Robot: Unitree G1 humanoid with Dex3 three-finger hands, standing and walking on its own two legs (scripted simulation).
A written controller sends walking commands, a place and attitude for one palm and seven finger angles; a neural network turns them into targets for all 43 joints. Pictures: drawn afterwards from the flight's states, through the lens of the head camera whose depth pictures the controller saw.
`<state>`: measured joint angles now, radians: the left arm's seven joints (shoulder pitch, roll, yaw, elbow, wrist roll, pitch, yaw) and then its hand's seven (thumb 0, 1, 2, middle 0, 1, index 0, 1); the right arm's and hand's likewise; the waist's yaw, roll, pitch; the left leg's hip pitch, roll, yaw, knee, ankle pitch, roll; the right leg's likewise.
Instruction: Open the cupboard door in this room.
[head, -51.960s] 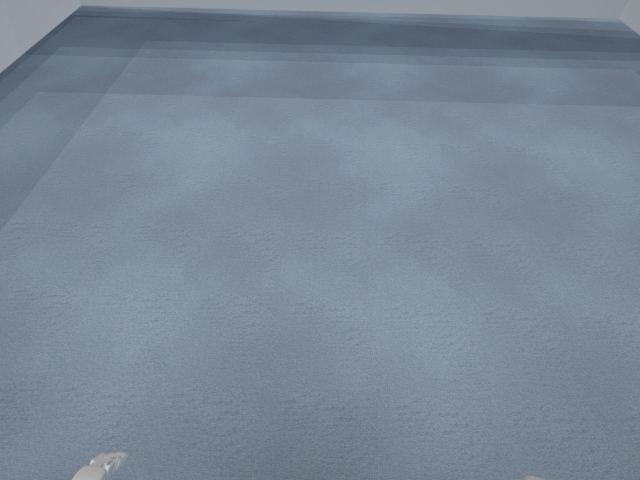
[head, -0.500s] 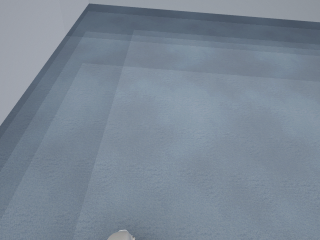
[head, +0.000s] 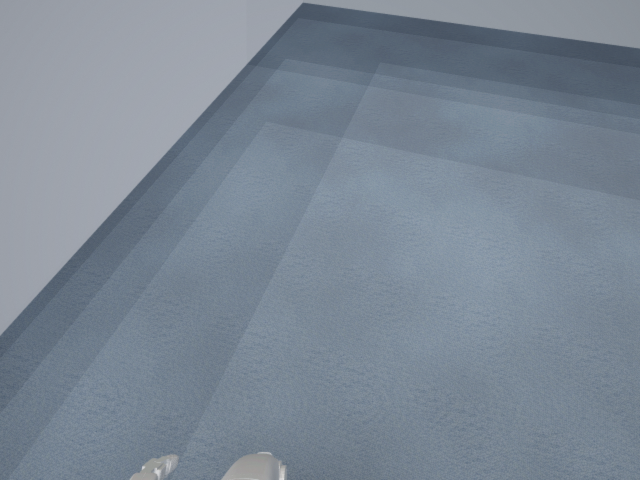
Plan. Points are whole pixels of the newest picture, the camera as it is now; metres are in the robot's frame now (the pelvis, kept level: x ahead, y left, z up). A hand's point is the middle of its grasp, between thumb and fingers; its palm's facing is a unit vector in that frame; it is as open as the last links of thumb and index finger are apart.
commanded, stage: turn to face it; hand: left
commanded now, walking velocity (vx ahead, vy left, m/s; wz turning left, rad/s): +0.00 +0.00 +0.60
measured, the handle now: out of the picture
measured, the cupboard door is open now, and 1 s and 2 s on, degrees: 39 39 39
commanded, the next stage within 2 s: none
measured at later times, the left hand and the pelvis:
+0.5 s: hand out of the picture +0.09 +0.22 -0.16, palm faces +0.32 -0.90 -0.30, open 7.4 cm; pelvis +0.05 -0.02 -0.01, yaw +18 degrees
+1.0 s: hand out of the picture -0.01 +0.20 -0.18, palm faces +0.61 -0.75 -0.25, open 7.4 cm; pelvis +0.06 -0.02 -0.01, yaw +37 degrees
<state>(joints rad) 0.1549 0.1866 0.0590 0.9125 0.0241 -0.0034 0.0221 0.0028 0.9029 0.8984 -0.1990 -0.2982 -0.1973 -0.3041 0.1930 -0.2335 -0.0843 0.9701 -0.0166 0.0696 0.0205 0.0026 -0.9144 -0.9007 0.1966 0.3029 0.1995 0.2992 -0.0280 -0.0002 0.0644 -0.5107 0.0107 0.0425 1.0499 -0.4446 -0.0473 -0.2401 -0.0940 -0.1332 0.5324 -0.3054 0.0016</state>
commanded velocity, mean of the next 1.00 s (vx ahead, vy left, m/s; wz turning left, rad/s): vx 0.00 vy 0.00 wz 0.60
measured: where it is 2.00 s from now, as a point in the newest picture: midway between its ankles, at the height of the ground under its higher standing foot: outside the picture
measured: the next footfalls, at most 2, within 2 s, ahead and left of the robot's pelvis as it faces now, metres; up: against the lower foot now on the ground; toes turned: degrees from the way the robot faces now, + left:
left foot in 0.18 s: +0.08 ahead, +0.13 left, +0.00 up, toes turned +15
right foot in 0.50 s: +0.14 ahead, -0.13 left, +0.00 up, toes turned +16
